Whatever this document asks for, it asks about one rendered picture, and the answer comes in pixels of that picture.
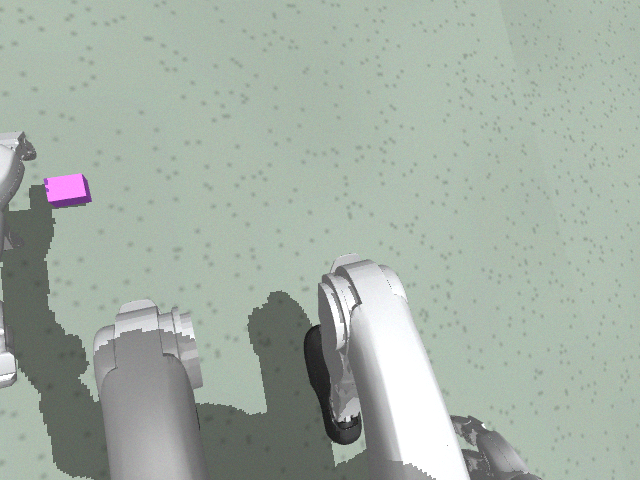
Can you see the right robot hand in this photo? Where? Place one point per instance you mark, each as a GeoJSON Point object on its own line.
{"type": "Point", "coordinates": [496, 459]}

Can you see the left robot arm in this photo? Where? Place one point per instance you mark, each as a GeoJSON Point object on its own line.
{"type": "Point", "coordinates": [8, 371]}

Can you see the left robot hand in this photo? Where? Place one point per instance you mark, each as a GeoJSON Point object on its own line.
{"type": "Point", "coordinates": [14, 149]}

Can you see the right robot foot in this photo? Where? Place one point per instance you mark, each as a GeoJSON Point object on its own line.
{"type": "Point", "coordinates": [340, 432]}

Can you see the small box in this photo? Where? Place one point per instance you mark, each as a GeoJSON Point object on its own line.
{"type": "Point", "coordinates": [67, 190]}

